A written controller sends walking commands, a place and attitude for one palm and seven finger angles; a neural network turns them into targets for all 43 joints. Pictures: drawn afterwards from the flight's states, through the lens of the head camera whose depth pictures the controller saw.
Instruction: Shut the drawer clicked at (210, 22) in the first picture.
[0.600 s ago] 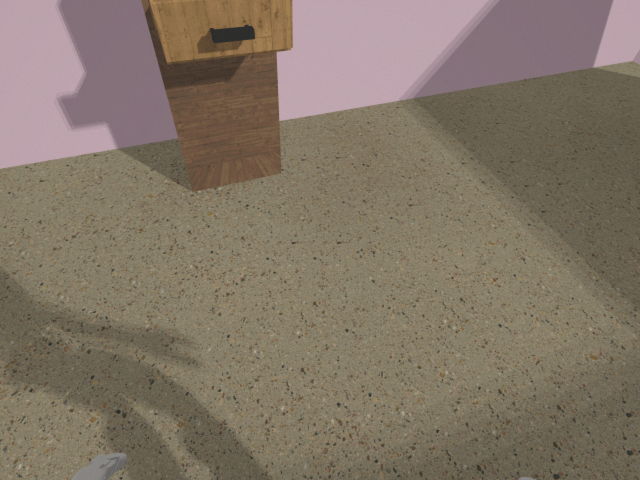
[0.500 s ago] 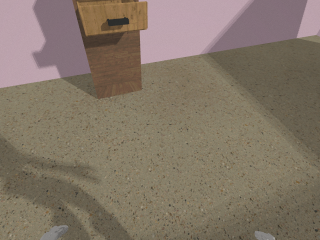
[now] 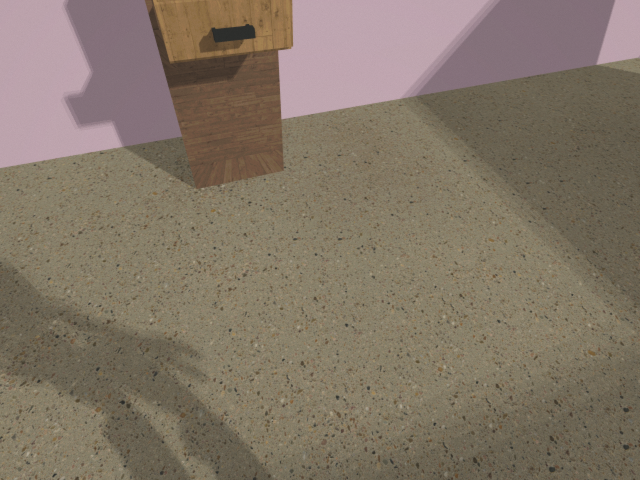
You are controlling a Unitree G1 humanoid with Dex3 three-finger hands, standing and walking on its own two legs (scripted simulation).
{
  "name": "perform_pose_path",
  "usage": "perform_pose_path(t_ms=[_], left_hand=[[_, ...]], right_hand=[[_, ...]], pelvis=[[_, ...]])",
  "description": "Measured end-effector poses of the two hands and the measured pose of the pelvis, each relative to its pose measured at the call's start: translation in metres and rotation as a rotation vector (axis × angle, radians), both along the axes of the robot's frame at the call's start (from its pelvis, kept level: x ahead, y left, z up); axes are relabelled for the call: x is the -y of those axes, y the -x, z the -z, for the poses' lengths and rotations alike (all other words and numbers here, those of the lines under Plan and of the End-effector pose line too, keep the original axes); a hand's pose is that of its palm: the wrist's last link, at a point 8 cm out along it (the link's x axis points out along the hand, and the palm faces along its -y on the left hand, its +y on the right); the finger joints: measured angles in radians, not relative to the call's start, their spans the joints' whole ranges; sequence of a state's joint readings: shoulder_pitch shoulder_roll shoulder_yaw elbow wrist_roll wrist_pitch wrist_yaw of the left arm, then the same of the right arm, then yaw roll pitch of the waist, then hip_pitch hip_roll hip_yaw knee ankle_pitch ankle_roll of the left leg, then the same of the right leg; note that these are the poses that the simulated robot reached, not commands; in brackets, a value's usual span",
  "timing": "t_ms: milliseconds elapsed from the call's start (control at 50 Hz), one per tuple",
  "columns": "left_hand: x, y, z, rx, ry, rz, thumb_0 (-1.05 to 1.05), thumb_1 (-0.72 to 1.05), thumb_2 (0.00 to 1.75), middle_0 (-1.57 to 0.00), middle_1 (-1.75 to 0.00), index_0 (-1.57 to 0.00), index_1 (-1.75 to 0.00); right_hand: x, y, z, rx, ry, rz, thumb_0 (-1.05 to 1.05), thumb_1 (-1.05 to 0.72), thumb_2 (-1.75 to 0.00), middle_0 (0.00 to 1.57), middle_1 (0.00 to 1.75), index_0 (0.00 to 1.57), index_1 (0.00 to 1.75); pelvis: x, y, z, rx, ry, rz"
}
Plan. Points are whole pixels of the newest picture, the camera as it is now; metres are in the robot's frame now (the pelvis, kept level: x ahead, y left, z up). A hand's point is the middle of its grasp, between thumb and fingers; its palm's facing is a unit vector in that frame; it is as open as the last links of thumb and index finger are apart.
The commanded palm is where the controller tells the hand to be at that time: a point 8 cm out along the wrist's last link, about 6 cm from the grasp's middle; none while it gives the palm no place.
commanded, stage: stand and wait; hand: left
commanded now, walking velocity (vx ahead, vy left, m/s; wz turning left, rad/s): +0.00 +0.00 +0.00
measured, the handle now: (232, 31) +1.25 +0.33 +0.02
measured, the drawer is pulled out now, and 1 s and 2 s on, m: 0.27 0.27 0.27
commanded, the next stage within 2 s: look at it before walking up in 0.22 s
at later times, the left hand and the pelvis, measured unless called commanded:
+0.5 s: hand out of the picture +0.08 +0.23 -0.15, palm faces -0.04 -0.94 -0.33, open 7.4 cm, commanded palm none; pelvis -0.01 -0.01 +0.00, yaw -1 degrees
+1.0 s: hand out of the picture +0.08 +0.23 -0.16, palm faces -0.04 -0.94 -0.33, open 7.4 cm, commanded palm none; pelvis +0.00 -0.01 +0.00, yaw -1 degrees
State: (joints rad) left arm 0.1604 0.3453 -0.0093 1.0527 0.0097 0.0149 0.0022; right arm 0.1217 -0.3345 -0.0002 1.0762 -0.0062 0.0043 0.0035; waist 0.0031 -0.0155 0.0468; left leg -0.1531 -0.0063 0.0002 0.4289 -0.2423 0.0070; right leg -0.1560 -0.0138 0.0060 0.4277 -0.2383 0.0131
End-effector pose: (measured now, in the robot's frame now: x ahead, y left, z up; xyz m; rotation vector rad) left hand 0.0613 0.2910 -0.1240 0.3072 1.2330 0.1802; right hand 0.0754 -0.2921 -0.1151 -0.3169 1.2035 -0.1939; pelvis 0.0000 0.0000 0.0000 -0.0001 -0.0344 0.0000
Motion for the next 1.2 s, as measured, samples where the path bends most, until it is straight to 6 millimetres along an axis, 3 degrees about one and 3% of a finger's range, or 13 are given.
perform_pose_path(t_ms=[220,980,1080,1200], left_hand=[[0.005,-0.003,-0.004,0.020,-0.007,0.011,0.00,0.91,0.90,-0.20,-0.30,-0.20,-0.30],[0.016,-0.012,-0.005,0.021,-0.002,0.018,0.00,0.91,0.90,-0.21,-0.30,-0.20,-0.30],[0.026,-0.005,0.005,-0.006,0.029,0.004,0.00,0.91,0.90,-0.20,-0.30,-0.20,-0.30],[0.040,0.016,0.029,-0.098,0.120,-0.046,0.00,0.91,0.90,-0.20,-0.30,-0.20,-0.30]], right_hand=[[0.005,0.014,0.002,-0.014,-0.010,0.017,0.01,-0.91,-0.90,0.20,0.30,0.20,0.30],[0.013,0.007,0.000,-0.008,-0.010,0.023,0.01,-0.91,-0.90,0.20,0.30,0.20,0.30],[0.000,0.011,0.008,-0.028,-0.036,0.033,0.01,-0.91,-0.90,0.20,0.30,0.20,0.30],[-0.031,0.028,0.022,-0.107,-0.075,0.073,0.01,-0.91,-0.90,0.20,0.30,0.20,0.30]], pelvis=[[0.005,0.006,-0.001,0.004,-0.002,0.005],[0.014,0.001,-0.003,-0.003,-0.002,0.015],[0.012,-0.009,0.000,-0.008,0.003,0.027],[0.001,-0.036,0.008,-0.025,0.029,0.031]])
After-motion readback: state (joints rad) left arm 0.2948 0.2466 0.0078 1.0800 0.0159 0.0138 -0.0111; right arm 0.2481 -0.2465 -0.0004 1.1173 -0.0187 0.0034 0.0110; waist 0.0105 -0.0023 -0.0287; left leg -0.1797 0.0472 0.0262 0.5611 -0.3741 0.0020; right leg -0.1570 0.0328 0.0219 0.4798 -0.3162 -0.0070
